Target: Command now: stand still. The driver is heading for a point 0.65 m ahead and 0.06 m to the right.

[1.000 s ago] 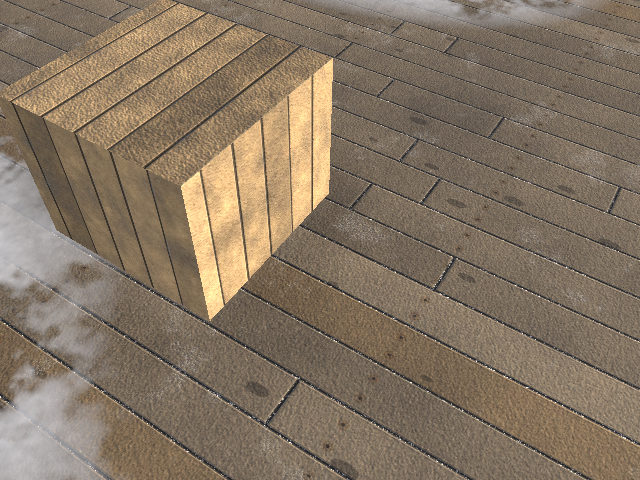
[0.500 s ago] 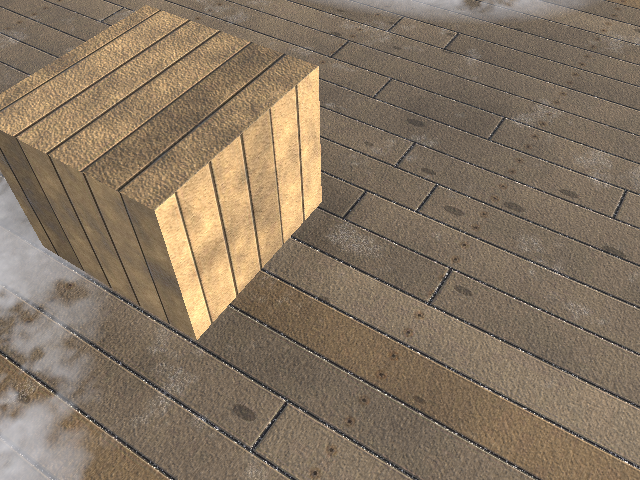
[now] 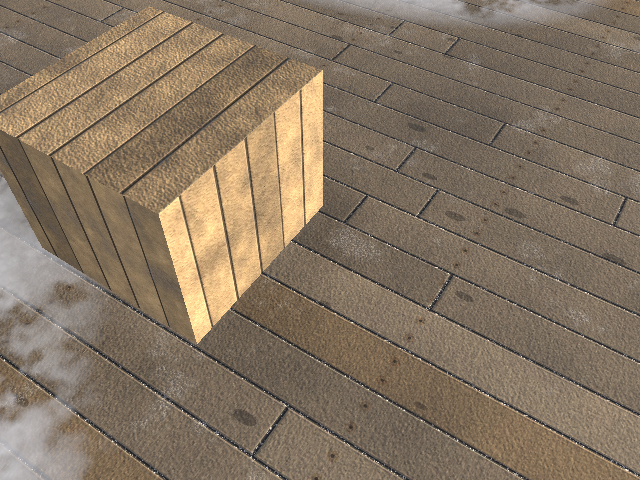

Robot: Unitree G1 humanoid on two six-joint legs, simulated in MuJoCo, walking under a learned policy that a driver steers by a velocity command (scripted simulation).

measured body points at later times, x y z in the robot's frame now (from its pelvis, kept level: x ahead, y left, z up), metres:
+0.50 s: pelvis -0.01 +0.00 +0.00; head +0.00 +0.00 +0.45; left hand -0.04 +0.24 -0.16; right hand +0.01 -0.24 -0.16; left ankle +0.00 +0.12 -0.72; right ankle -0.05 -0.08 -0.74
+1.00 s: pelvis +0.17 +0.09 +0.01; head +0.17 +0.11 +0.46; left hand +0.28 +0.35 -0.13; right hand +0.12 -0.14 -0.14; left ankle +0.12 +0.17 -0.74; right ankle +0.23 -0.09 -0.65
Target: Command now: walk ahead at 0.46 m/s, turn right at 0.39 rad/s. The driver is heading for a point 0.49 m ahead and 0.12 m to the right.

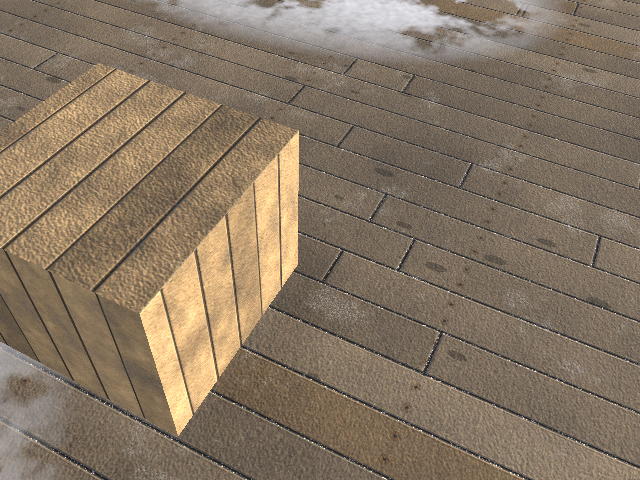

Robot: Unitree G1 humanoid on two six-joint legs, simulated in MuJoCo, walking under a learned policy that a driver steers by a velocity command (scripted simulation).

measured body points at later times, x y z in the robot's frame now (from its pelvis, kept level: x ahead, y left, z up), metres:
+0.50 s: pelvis +0.28 -0.06 -0.01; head +0.31 -0.07 +0.44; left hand +0.43 +0.18 -0.13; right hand +0.36 -0.36 -0.11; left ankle +0.35 +0.11 -0.66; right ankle +0.29 -0.12 -0.75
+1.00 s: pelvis +0.45 -0.06 -0.01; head +0.48 -0.07 +0.43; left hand +0.63 +0.15 -0.15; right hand +0.48 -0.34 -0.14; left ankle +0.57 +0.01 -0.75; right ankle +0.39 -0.20 -0.74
